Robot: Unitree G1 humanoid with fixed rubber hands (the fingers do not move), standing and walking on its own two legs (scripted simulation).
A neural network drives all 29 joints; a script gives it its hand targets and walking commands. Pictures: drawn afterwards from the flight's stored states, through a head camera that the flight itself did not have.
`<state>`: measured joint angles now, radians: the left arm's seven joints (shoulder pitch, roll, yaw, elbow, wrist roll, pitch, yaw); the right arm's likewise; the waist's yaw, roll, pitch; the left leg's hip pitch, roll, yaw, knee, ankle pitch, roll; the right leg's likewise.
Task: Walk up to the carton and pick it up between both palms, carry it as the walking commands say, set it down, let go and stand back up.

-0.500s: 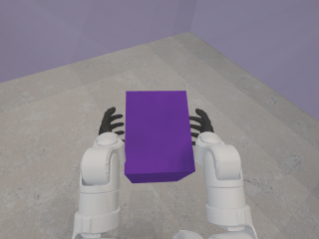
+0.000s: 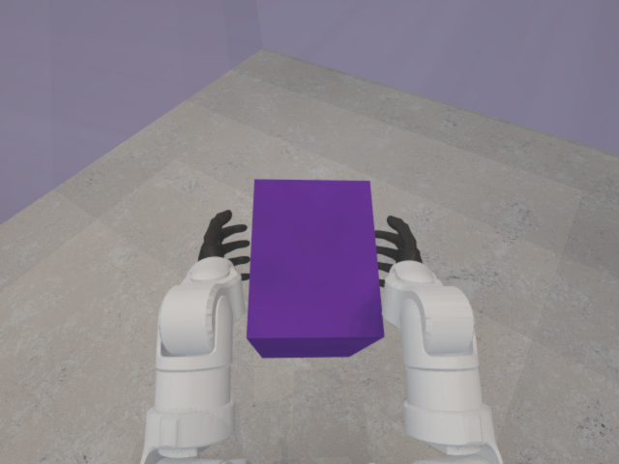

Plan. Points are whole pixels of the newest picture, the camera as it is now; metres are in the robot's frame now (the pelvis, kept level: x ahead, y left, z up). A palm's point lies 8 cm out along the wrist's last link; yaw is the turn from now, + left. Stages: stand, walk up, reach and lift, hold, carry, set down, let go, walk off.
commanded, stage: carry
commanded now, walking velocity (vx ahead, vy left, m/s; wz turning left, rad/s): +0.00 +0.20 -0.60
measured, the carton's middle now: (308, 281) +0.37 +0.01 +0.00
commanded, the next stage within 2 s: none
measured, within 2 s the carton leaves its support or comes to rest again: neither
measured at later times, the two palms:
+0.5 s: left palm (184, 275) +0.33 +0.16 +0.08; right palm (365, 302) +0.29 -0.06 +0.08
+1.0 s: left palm (241, 269) +0.33 +0.08 +0.10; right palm (416, 372) +0.21 -0.11 +0.08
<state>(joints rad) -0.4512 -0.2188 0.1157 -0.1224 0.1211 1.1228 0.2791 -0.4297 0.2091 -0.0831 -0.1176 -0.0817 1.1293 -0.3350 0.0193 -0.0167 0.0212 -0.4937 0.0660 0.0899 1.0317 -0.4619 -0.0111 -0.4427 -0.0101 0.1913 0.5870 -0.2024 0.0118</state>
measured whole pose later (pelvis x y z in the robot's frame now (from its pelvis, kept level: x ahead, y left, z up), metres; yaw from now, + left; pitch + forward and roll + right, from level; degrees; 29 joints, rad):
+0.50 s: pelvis -0.01 +0.11 -0.01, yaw -14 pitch +5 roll -1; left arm -0.43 -0.21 0.09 -0.17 0.12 1.13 0.33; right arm -0.45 0.22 -0.08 -0.08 -0.09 1.11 -0.32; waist 0.02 -0.03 0.00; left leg -0.40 0.11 0.27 0.62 -0.30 0.05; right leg -0.60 0.01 -0.07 1.07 -0.41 0.06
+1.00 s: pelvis +0.00 +0.16 +0.00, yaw -32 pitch +4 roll +5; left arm -0.44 -0.21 0.10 -0.12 0.12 1.10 0.26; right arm -0.43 0.21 -0.09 -0.12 -0.09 1.12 -0.35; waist 0.02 0.00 0.02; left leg -0.53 0.06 0.10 1.05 -0.47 0.00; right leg -0.46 0.01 0.23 0.61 -0.22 0.02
